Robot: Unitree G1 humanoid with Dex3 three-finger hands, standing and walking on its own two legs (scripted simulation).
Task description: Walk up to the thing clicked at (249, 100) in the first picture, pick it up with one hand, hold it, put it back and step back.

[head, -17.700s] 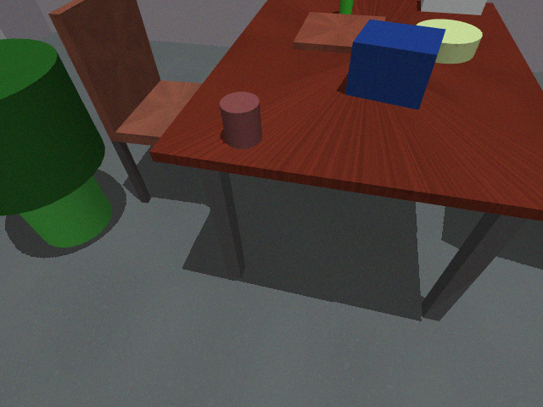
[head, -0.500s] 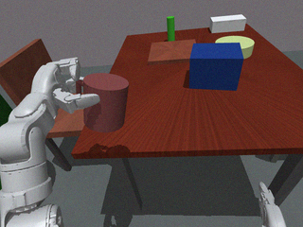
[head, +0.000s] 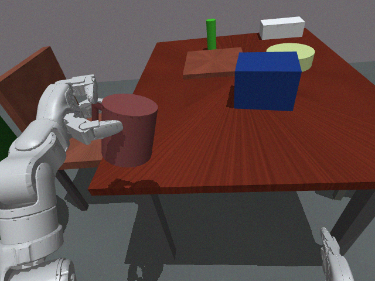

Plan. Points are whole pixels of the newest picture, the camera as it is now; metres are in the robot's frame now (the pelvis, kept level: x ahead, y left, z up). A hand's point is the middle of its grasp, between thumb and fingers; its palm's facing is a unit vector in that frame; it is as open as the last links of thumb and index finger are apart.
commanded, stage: hold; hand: left
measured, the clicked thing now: (121, 126) +0.33 +0.14 +0.24
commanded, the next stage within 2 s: crouch in 0.08 s
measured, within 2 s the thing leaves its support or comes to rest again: neither
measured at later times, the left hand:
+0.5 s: hand (116, 108) +0.37 +0.15 +0.25, palm faces +0.04 -1.00 +0.00, open 7.6 cm
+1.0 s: hand (136, 104) +0.46 +0.14 +0.21, palm faces +0.06 -1.00 +0.02, open 4.4 cm
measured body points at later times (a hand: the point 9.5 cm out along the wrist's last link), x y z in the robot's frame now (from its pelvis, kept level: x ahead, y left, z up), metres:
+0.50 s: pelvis -0.01 +0.00 +0.00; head -0.04 -0.02 +0.45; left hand +0.36 +0.21 +0.26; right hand +0.16 -0.25 -0.06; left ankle +0.02 +0.13 -0.72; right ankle +0.01 -0.14 -0.72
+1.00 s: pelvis -0.01 +0.00 +0.00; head +0.00 -0.01 +0.45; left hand +0.45 +0.20 +0.21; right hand +0.14 -0.25 -0.07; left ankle +0.02 +0.13 -0.72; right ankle +0.01 -0.14 -0.72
